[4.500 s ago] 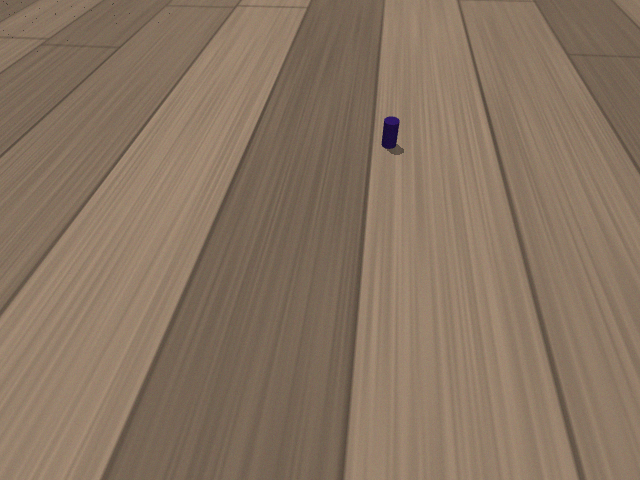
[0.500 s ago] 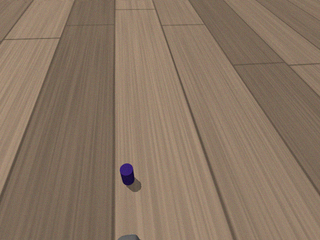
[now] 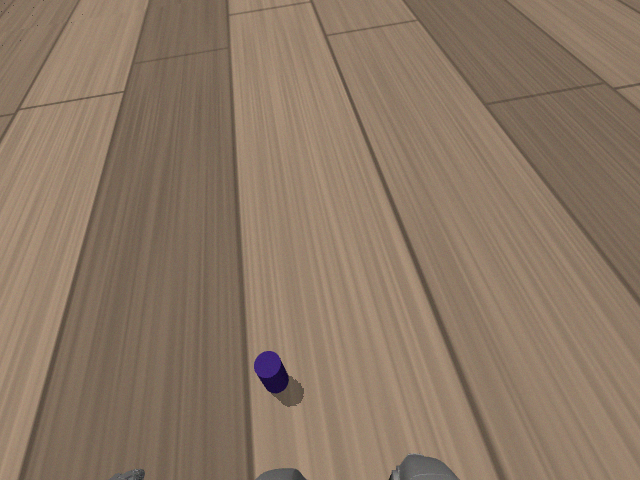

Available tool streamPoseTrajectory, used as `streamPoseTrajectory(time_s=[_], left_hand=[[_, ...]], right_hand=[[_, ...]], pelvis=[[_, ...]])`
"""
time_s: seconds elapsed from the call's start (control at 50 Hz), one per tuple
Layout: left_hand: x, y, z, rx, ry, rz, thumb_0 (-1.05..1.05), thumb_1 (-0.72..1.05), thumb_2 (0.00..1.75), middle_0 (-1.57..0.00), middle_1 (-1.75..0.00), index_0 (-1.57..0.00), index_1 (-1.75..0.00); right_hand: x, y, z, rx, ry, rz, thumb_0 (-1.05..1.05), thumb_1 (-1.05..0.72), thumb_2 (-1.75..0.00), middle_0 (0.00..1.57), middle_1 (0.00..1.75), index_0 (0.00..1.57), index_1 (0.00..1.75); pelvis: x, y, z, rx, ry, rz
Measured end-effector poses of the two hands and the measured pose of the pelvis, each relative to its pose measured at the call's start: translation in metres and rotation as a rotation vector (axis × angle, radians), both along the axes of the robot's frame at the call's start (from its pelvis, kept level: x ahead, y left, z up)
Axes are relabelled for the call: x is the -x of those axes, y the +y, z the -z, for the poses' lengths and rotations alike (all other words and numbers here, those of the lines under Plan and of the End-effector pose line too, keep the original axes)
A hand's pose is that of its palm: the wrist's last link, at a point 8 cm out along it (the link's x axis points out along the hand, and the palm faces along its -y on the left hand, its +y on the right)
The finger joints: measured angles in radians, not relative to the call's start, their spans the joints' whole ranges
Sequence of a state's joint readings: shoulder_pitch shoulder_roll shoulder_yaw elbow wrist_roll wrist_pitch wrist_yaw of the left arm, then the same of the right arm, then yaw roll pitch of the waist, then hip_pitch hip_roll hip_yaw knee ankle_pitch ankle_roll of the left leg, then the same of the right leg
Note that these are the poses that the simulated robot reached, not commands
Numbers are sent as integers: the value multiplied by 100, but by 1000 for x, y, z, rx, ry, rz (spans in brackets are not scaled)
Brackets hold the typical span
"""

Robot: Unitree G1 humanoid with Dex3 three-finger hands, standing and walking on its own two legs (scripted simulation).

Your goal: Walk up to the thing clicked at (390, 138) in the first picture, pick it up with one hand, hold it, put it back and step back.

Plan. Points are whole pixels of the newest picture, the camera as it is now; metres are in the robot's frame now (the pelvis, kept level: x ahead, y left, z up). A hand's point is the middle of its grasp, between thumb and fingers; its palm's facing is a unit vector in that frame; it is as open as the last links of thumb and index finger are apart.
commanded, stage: walk up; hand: left
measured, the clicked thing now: (272, 372) +0.47 +0.24 -0.68
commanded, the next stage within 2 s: stand in 1.72 s
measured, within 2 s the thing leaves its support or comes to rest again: neither
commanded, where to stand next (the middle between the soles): +0.11 +0.01 m, yaw +1 degrees
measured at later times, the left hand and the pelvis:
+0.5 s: hand out of the picture +0.09 +0.28 -0.15, palm faces +0.00 -0.95 -0.32, open 7.3 cm; pelvis +0.04 +0.02 +0.01, yaw +0 degrees
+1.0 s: hand out of the picture +0.14 +0.26 -0.13, palm faces +0.01 -0.94 -0.34, open 7.3 cm; pelvis +0.06 +0.01 +0.02, yaw +1 degrees
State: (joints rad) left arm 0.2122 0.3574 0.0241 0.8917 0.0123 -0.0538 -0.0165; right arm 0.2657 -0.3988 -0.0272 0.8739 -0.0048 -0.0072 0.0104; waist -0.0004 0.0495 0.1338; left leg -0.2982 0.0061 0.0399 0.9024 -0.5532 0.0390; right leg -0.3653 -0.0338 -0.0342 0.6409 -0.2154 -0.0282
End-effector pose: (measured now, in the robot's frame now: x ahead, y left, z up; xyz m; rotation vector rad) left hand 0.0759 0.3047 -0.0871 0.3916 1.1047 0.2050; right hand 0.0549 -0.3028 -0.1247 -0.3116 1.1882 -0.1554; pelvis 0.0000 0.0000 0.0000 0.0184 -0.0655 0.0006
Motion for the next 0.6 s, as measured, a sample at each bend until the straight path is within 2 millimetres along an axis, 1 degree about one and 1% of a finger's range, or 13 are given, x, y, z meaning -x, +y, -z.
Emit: streamPoseTrajectory(time_s=[0.06, 0.14, 0.2, 0.26, 0.32, 0.38, 0.46, 0.6], left_hand=[[-3, -5, -7, 6, -17, -10, 0, 90, 90, -21, -30, -21, -30], [-2, 1, -8, 7, -12, -22, 0, 90, 90, -21, -30, -21, -30], [-1, 12, -1, 14, 0, -38, 0, 90, 90, -21, -30, -21, -30], [-2, 25, 14, 31, 18, -63, 0, 90, 90, -21, -30, -21, -30], [-4, 28, 23, 59, 53, -81, 1, 90, 90, -21, -30, -21, -30], [-6, 26, 27, 80, 81, -78, 1, 91, 90, -21, -30, -21, -30], [-5, 22, 30, 84, 113, -80, 1, 91, 90, -21, -30, -21, -30], [-13, 14, 20, 87, 124, -89, 1, 91, 90, -21, -30, -21, -30]], right_hand=[[-13, 1, -3, -11, -3, -21, 1, -90, -90, 20, 30, 20, 30], [-23, -1, -10, 10, -3, -37, 1, -90, -90, 20, 30, 21, 30], [-24, -1, -16, 43, 2, -37, 1, -90, -90, 20, 30, 21, 30], [-21, 1, -19, 85, 9, -23, 1, -90, -90, 20, 30, 20, 30], [-17, 6, -27, 101, 18, 0, 1, -90, -90, 20, 30, 20, 30], [-21, 10, -33, 104, 27, 5, 1, -90, -90, 20, 30, 21, 30], [-37, 13, -34, 92, 19, 0, 1, -90, -90, 20, 30, 21, 30], [-72, 22, -30, 46, -24, -21, 1, -90, -90, 20, 30, 21, 30]], pelvis=[[-5, 0, -5, -9, 4, -6], [-12, 3, -8, -3, 10, -8], [-16, 9, -6, 9, 10, -12], [-20, 17, 0, 6, 2, -16], [-26, 22, -3, 5, 6, -12], [-31, 23, -7, 13, 13, -11], [-34, 22, -9, 29, 9, -4], [-43, 19, -16, 22, 15, -10]])
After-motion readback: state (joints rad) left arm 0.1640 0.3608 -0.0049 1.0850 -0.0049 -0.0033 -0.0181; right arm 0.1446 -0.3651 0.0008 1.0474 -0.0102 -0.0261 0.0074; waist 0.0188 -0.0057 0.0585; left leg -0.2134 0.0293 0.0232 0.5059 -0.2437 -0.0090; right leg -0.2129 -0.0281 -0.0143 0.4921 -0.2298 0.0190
